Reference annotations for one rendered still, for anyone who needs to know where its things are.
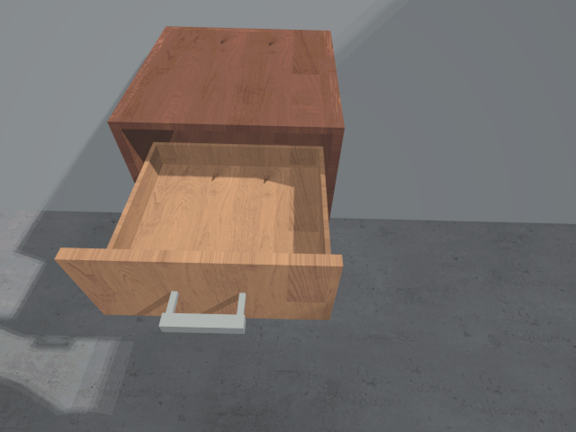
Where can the cabinet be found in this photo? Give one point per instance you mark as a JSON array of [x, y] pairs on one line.
[[234, 86]]

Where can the handle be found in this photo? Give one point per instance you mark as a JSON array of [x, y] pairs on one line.
[[203, 323]]

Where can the drawer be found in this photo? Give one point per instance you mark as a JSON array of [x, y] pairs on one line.
[[210, 221]]

